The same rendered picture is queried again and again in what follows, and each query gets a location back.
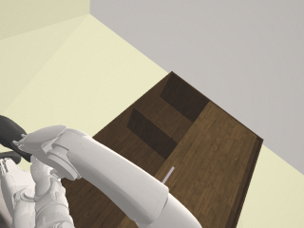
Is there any robot right shin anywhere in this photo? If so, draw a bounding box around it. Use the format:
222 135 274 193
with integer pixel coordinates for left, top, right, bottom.
13 124 91 168

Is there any wardrobe door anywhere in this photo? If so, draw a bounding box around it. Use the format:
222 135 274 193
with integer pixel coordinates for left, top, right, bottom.
117 101 257 228
225 139 259 228

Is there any robot left hand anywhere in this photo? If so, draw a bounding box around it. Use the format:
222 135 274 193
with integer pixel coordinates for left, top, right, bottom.
29 155 64 183

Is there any left robot thigh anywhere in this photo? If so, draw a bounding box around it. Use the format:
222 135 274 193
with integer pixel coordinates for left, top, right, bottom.
11 184 36 228

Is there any handle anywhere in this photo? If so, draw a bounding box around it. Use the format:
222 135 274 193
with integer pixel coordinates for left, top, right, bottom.
161 167 175 184

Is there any left robot forearm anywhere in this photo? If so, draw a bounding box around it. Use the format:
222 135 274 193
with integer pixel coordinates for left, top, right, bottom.
33 175 74 228

